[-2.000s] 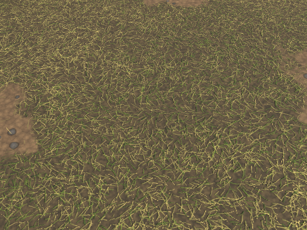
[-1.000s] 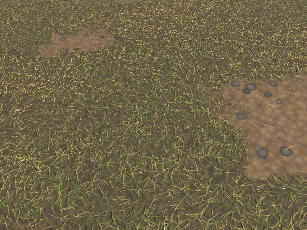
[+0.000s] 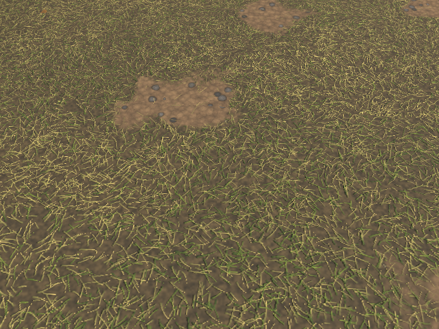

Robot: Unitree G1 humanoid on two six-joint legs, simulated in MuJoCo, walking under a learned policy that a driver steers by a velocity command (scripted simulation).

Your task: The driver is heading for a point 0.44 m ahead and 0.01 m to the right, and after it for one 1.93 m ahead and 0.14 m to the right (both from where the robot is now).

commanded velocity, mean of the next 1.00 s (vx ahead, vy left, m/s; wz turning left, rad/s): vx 0.22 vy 0.00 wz -0.22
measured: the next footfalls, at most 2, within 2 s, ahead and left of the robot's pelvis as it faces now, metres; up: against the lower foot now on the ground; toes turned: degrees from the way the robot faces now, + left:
left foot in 0.34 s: +0.41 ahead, +0.12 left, +0.00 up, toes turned -9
right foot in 0.60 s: +0.30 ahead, -0.11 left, +0.00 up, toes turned -15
